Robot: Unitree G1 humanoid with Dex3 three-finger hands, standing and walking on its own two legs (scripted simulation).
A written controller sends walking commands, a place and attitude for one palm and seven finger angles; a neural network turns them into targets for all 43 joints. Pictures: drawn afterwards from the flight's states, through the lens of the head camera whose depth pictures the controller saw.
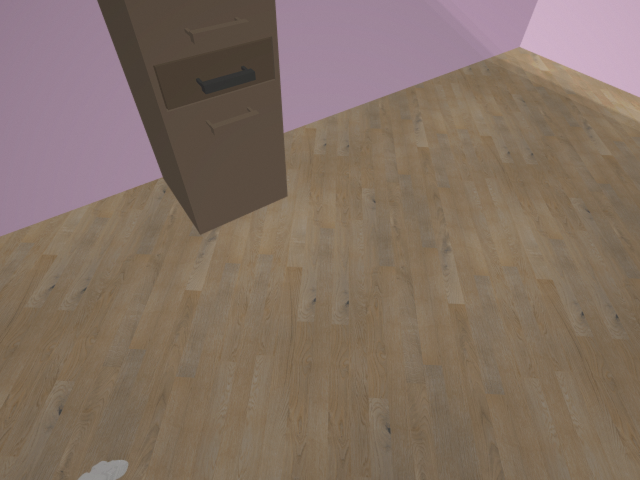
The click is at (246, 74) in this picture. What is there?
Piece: drawer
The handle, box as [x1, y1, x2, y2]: [196, 66, 255, 93]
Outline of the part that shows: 253,70 241,66 243,70 203,82 197,78 196,81 202,87 202,90 205,93 208,93 255,79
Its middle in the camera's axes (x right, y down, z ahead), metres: -0.31 -0.51 +1.24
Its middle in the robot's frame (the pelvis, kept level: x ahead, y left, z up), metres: +1.25 +0.37 -0.12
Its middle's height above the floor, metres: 0.65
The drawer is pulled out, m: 0.00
